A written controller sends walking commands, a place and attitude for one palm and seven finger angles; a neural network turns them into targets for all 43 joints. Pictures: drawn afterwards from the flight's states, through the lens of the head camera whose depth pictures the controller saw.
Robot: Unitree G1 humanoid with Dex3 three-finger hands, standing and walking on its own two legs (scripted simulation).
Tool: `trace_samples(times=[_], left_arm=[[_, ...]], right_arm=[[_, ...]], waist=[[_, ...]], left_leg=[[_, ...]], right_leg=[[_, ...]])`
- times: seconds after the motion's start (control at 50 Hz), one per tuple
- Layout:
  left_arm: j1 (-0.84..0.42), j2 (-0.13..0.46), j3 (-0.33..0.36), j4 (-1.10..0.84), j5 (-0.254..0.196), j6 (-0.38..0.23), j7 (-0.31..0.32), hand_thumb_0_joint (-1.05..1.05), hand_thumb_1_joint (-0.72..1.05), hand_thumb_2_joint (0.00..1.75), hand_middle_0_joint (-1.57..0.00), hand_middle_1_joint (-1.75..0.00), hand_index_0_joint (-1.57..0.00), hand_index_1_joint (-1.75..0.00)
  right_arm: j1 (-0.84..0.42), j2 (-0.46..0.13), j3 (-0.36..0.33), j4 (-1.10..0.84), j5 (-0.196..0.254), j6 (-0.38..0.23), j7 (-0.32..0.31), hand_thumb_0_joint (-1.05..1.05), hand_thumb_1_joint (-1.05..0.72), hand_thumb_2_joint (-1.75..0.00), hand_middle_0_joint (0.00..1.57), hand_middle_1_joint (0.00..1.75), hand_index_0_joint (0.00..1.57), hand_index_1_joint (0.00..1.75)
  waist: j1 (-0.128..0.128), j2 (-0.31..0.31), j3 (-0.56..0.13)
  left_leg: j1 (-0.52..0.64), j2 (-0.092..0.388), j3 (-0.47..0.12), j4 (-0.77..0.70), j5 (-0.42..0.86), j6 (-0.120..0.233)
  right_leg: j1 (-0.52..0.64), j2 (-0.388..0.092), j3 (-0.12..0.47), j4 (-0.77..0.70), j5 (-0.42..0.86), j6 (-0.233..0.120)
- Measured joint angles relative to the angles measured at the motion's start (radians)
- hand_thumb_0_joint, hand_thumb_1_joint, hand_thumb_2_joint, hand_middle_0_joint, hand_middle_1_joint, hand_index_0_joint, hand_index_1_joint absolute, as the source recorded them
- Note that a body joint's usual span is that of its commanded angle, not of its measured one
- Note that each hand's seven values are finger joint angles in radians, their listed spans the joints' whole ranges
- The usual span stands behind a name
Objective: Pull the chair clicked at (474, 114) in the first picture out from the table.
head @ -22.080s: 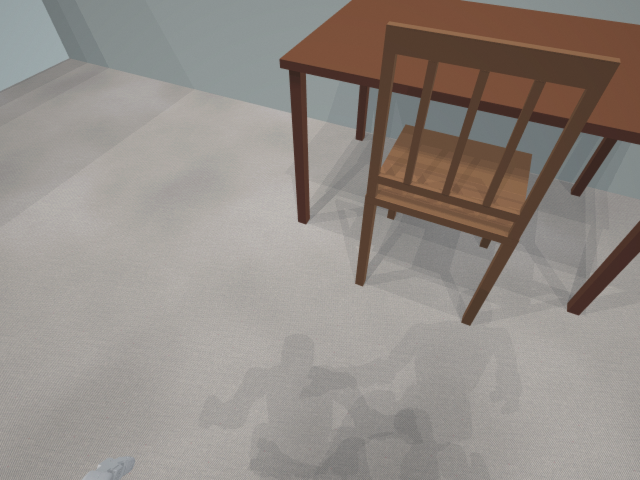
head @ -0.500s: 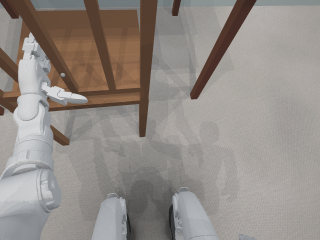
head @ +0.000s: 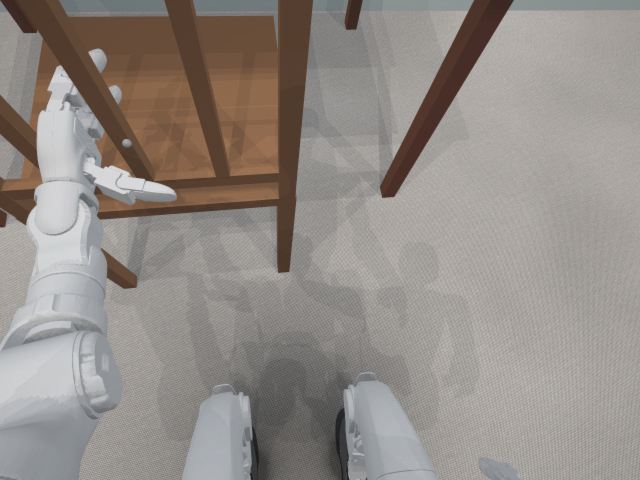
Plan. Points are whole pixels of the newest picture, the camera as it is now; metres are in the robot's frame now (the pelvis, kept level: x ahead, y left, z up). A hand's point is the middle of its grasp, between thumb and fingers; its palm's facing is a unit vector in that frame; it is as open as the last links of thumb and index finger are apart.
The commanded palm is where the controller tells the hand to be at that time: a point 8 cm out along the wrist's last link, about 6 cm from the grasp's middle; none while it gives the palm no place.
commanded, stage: hook a spindle and tug to test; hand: left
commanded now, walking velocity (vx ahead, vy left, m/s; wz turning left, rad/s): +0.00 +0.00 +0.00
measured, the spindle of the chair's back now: (96, 93) +0.53 +0.21 +0.07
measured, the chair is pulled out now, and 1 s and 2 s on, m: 0.00 0.01 0.05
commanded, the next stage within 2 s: step backward, pulling the chair out in 1.20 s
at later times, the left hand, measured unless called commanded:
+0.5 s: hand (132, 140) +0.51 +0.19 +0.03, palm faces +0.07 -1.00 -0.05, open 6.9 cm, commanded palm +0.48 +0.22 +0.03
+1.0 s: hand (135, 149) +0.49 +0.18 +0.03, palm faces +0.07 -1.00 -0.04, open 5.3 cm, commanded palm +0.45 +0.23 +0.03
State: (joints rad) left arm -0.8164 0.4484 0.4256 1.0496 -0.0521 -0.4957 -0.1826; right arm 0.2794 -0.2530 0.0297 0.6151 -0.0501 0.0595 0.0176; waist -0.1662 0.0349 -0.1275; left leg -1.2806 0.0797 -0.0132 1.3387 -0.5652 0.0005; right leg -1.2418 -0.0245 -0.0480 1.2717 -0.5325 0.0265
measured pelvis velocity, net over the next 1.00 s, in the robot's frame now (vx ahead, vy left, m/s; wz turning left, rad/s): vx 0.03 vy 0.00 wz -0.01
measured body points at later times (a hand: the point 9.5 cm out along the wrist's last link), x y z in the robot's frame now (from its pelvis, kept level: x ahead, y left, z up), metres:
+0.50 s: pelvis +0.00 +0.00 +0.00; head +0.18 +0.02 +0.42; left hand +0.50 +0.24 +0.03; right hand +0.05 -0.26 -0.12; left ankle +0.02 +0.12 -0.61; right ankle +0.03 -0.14 -0.61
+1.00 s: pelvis +0.03 +0.00 +0.02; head +0.19 +0.02 +0.44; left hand +0.48 +0.24 +0.03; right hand +0.08 -0.25 -0.10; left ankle +0.02 +0.12 -0.61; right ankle +0.03 -0.14 -0.61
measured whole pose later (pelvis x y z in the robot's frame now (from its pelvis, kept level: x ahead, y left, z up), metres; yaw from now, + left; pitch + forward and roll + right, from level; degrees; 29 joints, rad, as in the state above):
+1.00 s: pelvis +0.03 +0.00 +0.02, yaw +0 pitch +29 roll -3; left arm -0.62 0.35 0.36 0.84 -0.11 -0.45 -0.13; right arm 0.30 -0.23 0.01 0.60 -0.03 0.07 0.04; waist -0.15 0.04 -0.15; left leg -1.17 0.08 0.01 1.25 -0.57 0.00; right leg -1.15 -0.02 -0.03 1.19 -0.54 0.03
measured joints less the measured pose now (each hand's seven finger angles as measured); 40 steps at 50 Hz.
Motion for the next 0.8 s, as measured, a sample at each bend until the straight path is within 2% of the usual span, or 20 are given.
trace_samples(times=[0.16, 0.28, 0.36, 0.46, 0.62, 0.8], left_arm=[[0.009, -0.012, -0.023, -0.025, -0.022, 0.025, -0.013, -0.01, -0.40, 0.35, -0.32, -0.87, -0.32, -0.88], [-0.005, -0.033, -0.024, -0.005, -0.018, 0.024, 0.011, -0.01, -0.16, 0.45, -0.42, -1.18, -0.42, -1.19], [-0.003, -0.028, -0.024, -0.001, -0.005, 0.024, 0.031, -0.01, 0.04, 0.54, -0.46, -1.31, -0.45, -1.32], [-0.003, -0.021, -0.031, 0.002, -0.002, 0.015, 0.032, 0.00, 0.31, 0.65, -0.49, -1.40, -0.47, -1.40], [0.003, -0.024, -0.027, -0.011, -0.012, 0.015, 0.019, 0.01, 0.70, 0.82, -0.49, -1.42, -0.48, -1.44], [0.058, -0.050, -0.032, -0.076, -0.026, 0.036, 0.047, 0.01, 0.75, 0.81, -0.46, -1.43, -0.44, -1.45]], right_arm=[[0.011, 0.003, -0.002, 0.013, 0.005, 0.002, -0.003, 0.01, -0.90, -0.90, 0.20, 0.30, 0.20, 0.30], [0.009, 0.006, 0.000, 0.020, 0.002, -0.001, -0.002, 0.01, -0.90, -0.90, 0.20, 0.30, 0.20, 0.30], [0.011, 0.007, -0.002, 0.011, -0.001, -0.001, 0.002, 0.01, -0.90, -0.90, 0.20, 0.30, 0.20, 0.30], [0.012, 0.006, -0.001, 0.009, -0.001, 0.003, 0.004, 0.00, -0.90, -0.90, 0.20, 0.30, 0.20, 0.30], [0.012, 0.005, -0.003, 0.010, 0.001, 0.009, 0.004, 0.01, -0.90, -0.90, 0.20, 0.30, 0.20, 0.30], [0.015, 0.010, -0.009, -0.003, 0.005, 0.017, 0.012, 0.01, -0.90, -0.90, 0.20, 0.30, 0.20, 0.30]], waist=[[0.015, 0.007, 0.001], [0.010, 0.005, -0.009], [0.006, 0.004, -0.011], [0.006, 0.003, -0.006], [0.007, 0.003, -0.005], [0.008, 0.004, -0.011]], left_leg=[[0.001, -0.004, -0.002, -0.008, 0.004, 0.000], [0.008, -0.005, -0.002, -0.013, 0.004, 0.000], [0.010, -0.005, -0.001, -0.013, 0.003, 0.000], [0.012, -0.005, 0.000, -0.013, 0.002, 0.000], [0.013, -0.005, 0.001, -0.017, 0.001, 0.000], [0.038, -0.003, 0.011, -0.037, -0.003, 0.001]], right_leg=[[0.003, -0.003, -0.002, -0.008, 0.001, 0.001], [0.009, -0.004, -0.002, -0.012, 0.001, 0.001], [0.011, -0.003, -0.001, -0.011, 0.000, 0.000], [0.012, -0.003, 0.000, -0.011, -0.001, 0.000], [0.013, -0.003, 0.001, -0.015, -0.001, 0.001], [0.033, -0.001, 0.010, -0.034, -0.002, 0.004]])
